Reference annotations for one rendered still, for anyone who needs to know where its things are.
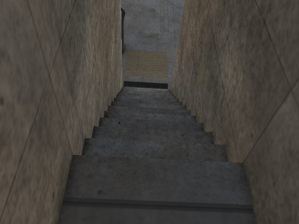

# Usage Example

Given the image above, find stairs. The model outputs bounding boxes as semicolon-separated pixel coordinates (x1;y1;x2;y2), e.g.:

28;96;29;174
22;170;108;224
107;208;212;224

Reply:
82;87;228;162

